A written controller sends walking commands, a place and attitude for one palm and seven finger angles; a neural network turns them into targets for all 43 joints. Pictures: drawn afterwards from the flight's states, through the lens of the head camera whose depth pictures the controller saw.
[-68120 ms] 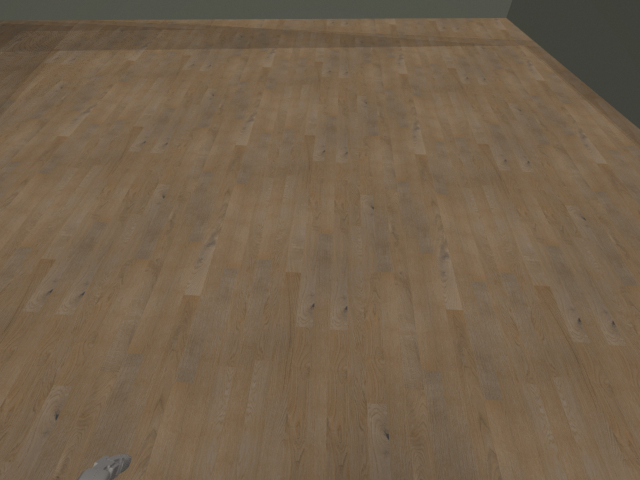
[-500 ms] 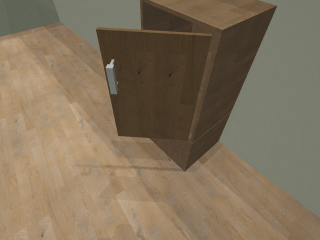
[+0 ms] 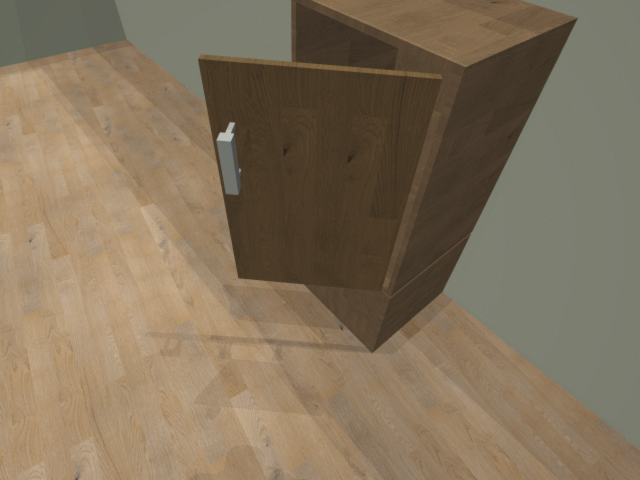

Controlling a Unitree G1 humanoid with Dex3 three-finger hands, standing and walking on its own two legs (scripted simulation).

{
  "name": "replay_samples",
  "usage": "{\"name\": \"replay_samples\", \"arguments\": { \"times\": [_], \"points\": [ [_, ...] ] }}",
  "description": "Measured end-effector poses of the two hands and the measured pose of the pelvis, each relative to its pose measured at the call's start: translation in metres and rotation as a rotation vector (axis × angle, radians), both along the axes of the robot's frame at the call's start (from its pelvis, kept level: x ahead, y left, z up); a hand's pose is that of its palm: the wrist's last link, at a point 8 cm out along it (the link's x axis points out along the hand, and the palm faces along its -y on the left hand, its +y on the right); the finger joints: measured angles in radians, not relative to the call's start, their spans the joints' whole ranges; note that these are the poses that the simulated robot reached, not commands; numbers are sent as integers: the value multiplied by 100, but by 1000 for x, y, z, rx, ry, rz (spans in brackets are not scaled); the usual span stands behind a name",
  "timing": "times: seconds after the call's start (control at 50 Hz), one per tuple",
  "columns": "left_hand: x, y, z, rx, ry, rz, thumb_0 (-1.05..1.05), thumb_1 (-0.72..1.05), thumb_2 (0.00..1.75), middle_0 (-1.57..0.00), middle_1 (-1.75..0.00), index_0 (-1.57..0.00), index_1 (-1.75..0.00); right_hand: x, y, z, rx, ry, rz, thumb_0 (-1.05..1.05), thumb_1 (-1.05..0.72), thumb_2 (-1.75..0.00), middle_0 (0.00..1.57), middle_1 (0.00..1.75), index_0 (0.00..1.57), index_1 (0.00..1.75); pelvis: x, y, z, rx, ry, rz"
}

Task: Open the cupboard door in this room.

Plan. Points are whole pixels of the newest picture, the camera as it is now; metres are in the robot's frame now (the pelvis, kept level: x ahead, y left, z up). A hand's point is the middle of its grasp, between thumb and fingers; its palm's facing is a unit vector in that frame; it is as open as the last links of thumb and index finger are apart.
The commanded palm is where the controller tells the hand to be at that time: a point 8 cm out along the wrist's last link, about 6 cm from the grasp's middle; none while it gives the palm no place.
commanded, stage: shuffle to correct the standing spot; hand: left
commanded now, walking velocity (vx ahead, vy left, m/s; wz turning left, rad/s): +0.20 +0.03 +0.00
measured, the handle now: (232, 158) +0.64 +0.21 +0.03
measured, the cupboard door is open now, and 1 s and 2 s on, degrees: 45 45 45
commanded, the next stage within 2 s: come to a stop and stand still in 0.20 s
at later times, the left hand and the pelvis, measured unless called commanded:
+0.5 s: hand (218, 411) +0.25 +0.17 -0.16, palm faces +0.03 -0.98 -0.21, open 7.3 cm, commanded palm none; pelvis +0.12 -0.01 -0.01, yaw +3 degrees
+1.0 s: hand out of the picture +0.10 +0.25 -0.16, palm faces +0.03 -0.95 -0.30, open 7.4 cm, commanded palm none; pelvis +0.11 +0.05 -0.01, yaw -1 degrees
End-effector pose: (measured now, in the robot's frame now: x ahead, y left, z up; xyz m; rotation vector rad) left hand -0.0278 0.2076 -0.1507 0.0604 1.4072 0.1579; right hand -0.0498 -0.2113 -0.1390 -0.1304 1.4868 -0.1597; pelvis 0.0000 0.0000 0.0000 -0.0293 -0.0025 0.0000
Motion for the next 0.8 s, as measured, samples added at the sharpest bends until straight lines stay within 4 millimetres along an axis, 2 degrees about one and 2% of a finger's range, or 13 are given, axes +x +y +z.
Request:
{"name": "replay_samples", "arguments": {
  "times": [0.1, 0.16, 0.24, 0.34, 0.4, 0.46, 0.56, 0.62, 0.66, 0.74, 0.8],
  "points": [
    [6, 9, -9, -31, 60, -8, 1, 91, 90, -20, -30, -20, -30, 15, 10, 6, -35, -22, -23, 0, -91, -90, 20, 30, 20, 30, 22, 13, -3, 11, 7, -21],
    [31, 15, -6, -30, 69, -50, 1, 91, 90, -20, -30, -20, -30, 14, 21, 10, -39, -21, -52, 0, -91, -90, 20, 30, 20, 30, 36, 17, 1, 3, 4, -24],
    [90, 30, 2, 9, 2, -88, 3, 94, 90, -20, -30, -20, -30, 2, 38, 18, -5, 58, -74, 0, -91, -89, 20, 30, 20, 30, 53, 16, 6, -3, 3, -11],
    [185, 35, 14, 52, -162, -125, 3, 94, 90, -20, -30, -19, -30, -9, 48, 22, 53, 202, -92, 0, -91, -89, 20, 30, 20, 30, 79, 10, 5, 1, 3, -6],
    [235, 28, 17, 77, -268, -140, 2, 93, 90, -20, -30, -19, -30, -2, 41, 16, 70, 262, -101, 0, -91, -89, 20, 30, 21, 30, 101, 2, -3, 16, -12, 5],
    [261, 20, 16, 99, -343, -110, 1, 92, 90, -20, -30, -19, -30, 24, 22, 2, 59, 258, -98, 0, -91, -89, 21, 30, 21, 30, 119, -6, -12, 38, -27, 41],
    [262, 7, 14, 81, -302, -106, 1, 92, 90, -20, -30, -20, -30, 107, -10, -7, -9, 79, -66, 0, -91, -89, 20, 30, 20, 30, 124, -8, -6, 34, -27, 54],
    [252, 2, 10, 53, -271, -86, 0, 92, 90, -20, -30, -20, -30, 158, -19, -4, -30, -54, -27, 0, -91, -89, 20, 30, 20, 30, 121, -7, -4, 41, -18, 47],
    [246, 9, 9, 55, -276, -57, -1, 93, 90, -20, -30, -20, -30, 186, -19, -1, -39, -125, 7, 0, -92, -90, 20, 30, 20, 30, 118, -4, -3, 41, -14, 44],
    [226, 28, 4, 55, -254, -36, -1, 93, 90, -21, -30, -20, -30, 225, -10, 7, -56, -239, 53, 0, -92, -90, 20, 30, 20, 30, 114, 7, -5, 35, -16, 38],
    [205, 44, -4, 52, -214, -7, -1, 93, 90, -20, -30, -20, -30, 235, 3, 10, -62, -294, 70, -1, -92, -90, 20, 30, 20, 30, 112, 17, -8, 30, -24, 39]
  ]
}}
